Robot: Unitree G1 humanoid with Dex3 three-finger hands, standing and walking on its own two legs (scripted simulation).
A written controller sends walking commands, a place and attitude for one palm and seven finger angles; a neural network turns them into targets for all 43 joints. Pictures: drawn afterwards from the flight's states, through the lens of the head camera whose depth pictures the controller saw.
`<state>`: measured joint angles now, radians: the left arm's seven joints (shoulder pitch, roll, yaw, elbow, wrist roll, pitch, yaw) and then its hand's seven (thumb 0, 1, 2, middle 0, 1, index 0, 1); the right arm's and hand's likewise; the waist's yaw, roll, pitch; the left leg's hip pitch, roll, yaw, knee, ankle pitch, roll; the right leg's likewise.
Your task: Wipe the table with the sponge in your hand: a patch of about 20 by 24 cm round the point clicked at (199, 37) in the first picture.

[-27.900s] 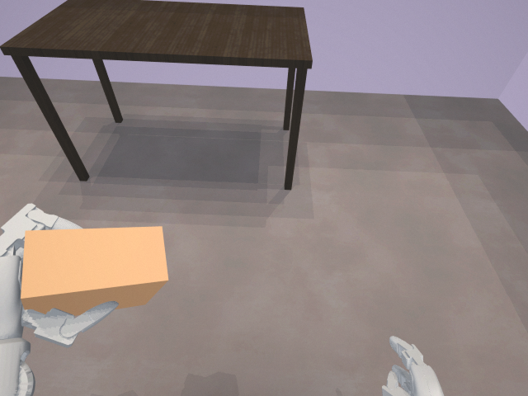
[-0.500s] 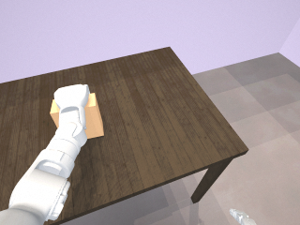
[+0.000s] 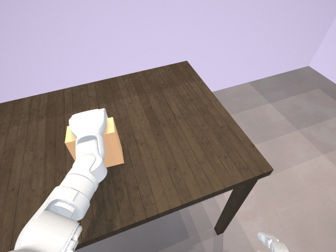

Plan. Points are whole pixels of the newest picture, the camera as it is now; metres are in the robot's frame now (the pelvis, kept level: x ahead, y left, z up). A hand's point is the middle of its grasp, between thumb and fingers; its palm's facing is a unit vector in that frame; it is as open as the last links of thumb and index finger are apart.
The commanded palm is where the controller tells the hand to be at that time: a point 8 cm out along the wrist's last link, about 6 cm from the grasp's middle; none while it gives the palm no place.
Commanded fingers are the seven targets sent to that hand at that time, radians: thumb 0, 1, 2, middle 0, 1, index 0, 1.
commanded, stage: wipe back along the middle lane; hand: left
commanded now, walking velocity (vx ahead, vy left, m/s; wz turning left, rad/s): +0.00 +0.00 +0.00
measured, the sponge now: (99, 150) +0.38 +0.23 -0.01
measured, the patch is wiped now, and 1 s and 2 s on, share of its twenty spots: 0.55 0.75 0.75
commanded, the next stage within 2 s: slide across to the third lane in 1.14 s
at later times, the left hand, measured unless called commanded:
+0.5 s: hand (99, 150) +0.35 +0.20 +0.05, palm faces +0.00 -0.04 -1.00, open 10.7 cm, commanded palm +0.30 +0.19 +0.08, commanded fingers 0.00 0.10 1.30 -1.20 -1.60 -1.20 -1.60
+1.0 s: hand (103, 165) +0.31 +0.18 +0.05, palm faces +0.02 -0.06 -1.00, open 10.7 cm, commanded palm +0.25 +0.17 +0.08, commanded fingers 0.00 0.10 1.30 -1.20 -1.60 -1.20 -1.60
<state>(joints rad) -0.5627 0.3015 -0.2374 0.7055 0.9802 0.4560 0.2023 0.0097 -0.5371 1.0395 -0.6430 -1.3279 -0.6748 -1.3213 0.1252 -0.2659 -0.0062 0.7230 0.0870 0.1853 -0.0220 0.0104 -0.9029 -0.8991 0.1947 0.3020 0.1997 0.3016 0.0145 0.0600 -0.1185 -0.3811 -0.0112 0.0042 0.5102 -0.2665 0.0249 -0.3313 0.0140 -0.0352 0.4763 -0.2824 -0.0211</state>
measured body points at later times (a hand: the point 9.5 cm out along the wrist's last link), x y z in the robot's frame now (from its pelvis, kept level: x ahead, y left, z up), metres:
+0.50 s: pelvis +0.01 +0.00 +0.00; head +0.01 -0.03 +0.45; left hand +0.34 +0.20 +0.10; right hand +0.22 -0.22 -0.10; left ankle -0.01 +0.10 -0.74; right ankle -0.03 -0.11 -0.74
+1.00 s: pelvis +0.00 -0.01 +0.00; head -0.01 -0.05 +0.45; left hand +0.30 +0.18 +0.10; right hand +0.23 -0.22 -0.09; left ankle -0.01 +0.10 -0.74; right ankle -0.03 -0.11 -0.74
